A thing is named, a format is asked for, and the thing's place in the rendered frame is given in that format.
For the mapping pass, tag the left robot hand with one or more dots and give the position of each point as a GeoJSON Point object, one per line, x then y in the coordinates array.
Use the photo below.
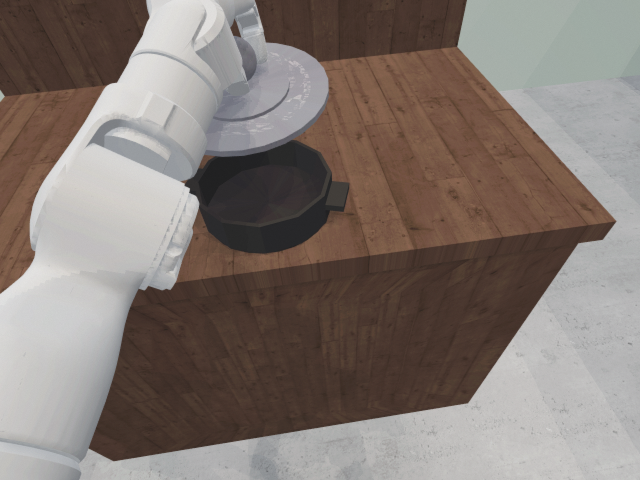
{"type": "Point", "coordinates": [247, 17]}

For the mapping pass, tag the lid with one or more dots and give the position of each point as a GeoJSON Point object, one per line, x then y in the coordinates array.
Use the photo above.
{"type": "Point", "coordinates": [288, 93]}

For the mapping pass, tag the table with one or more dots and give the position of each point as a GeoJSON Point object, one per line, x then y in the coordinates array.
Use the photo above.
{"type": "Point", "coordinates": [457, 219]}

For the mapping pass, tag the left robot forearm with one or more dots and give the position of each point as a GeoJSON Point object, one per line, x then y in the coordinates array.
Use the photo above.
{"type": "Point", "coordinates": [159, 111]}

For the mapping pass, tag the pot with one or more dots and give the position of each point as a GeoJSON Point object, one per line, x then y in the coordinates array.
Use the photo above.
{"type": "Point", "coordinates": [269, 201]}

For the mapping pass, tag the knob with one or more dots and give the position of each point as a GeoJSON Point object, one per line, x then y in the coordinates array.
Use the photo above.
{"type": "Point", "coordinates": [249, 60]}

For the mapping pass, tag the robot left upper arm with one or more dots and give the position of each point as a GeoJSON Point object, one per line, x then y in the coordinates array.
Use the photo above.
{"type": "Point", "coordinates": [113, 227]}

